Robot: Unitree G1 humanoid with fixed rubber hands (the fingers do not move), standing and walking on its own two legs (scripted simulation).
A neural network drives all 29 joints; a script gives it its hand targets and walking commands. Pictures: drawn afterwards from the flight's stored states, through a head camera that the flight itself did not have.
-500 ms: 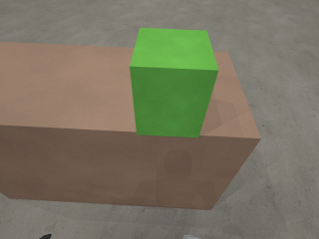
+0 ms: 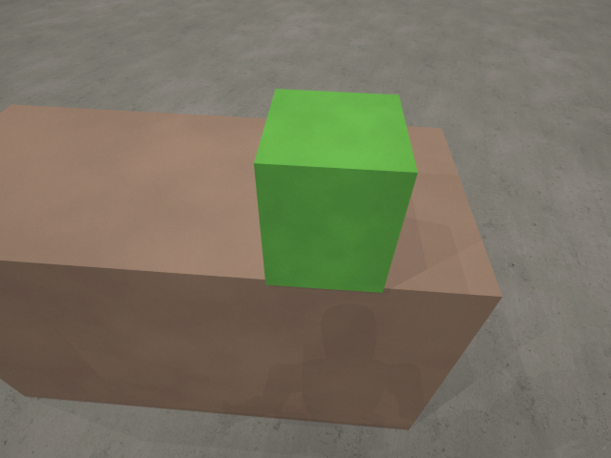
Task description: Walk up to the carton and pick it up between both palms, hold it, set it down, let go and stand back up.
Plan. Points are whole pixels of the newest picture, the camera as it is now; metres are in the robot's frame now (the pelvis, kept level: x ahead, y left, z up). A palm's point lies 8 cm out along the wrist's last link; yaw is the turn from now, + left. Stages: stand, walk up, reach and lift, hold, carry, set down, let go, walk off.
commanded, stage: walk up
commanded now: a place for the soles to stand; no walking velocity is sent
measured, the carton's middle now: (330, 192) +0.52 -0.03 +0.09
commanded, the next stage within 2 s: none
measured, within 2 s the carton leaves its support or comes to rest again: neither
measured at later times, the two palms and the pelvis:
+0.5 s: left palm out of the picture +0.15 +0.31 -0.09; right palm out of the picture +0.12 -0.29 -0.09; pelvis +0.03 +0.01 +0.02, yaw -2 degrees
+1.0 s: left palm out of the picture +0.15 +0.32 -0.09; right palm out of the picture +0.09 -0.33 -0.10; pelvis +0.06 +0.00 +0.01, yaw -5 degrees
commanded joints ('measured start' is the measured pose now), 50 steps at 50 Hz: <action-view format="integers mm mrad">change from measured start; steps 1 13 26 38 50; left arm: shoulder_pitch -133 -149 -178 -141 -111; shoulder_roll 202 186 196 186 209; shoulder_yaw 20 7 3 9 63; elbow -58 7 22 16 -181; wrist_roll -8 -15 -7 -7 11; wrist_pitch -17 -13 -11 -13 -31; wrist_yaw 13 24 22 25 -43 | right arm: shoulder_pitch -48 -138 -176 -157 -24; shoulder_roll -228 -220 -209 -201 -337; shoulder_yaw -33 -23 -21 -24 -105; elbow -40 -29 -19 -16 -123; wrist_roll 6 13 5 5 -18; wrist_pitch -31 -24 -14 -11 -51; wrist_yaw -7 -16 -6 -3 4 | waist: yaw -20 1 -2 -4 -25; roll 45 10 22 47 181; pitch -31 -127 -95 -99 134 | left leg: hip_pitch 27 102 143 178 290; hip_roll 68 105 108 108 350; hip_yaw -97 -42 -31 -21 -224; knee -231 -279 -357 -371 -382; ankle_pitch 62 348 275 258 233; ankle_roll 97 77 64 58 270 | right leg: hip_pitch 7 219 213 215 -256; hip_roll -163 -152 -142 -136 -153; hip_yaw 236 162 160 170 164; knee -263 -254 -321 -337 44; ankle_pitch -78 305 218 210 -223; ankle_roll -3 18 34 29 34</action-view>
